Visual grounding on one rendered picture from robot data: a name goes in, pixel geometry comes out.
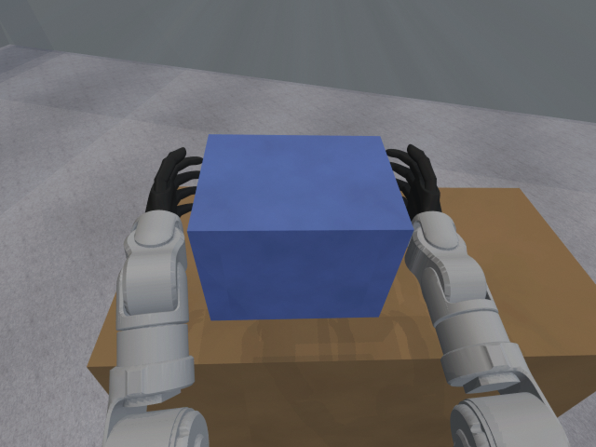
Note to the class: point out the robot left hand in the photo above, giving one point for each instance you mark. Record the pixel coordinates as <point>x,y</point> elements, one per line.
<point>164,194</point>

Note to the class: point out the robot right upper arm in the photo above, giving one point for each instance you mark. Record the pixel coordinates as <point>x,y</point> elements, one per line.
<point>510,420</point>

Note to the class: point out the robot right forearm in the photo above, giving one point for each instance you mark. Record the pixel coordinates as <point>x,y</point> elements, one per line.
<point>477,353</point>

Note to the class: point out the carton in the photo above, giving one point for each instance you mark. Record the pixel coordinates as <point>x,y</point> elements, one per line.
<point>297,226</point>

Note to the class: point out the robot left upper arm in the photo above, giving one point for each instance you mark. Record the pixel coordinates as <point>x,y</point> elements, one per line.
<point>179,427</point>

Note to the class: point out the robot left forearm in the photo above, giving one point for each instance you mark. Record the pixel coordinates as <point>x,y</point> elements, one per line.
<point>152,353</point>

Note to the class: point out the pedestal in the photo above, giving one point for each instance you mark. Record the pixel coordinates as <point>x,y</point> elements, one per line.
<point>378,382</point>

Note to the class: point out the robot right hand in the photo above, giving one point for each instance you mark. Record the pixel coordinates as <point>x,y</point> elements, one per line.
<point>421,190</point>

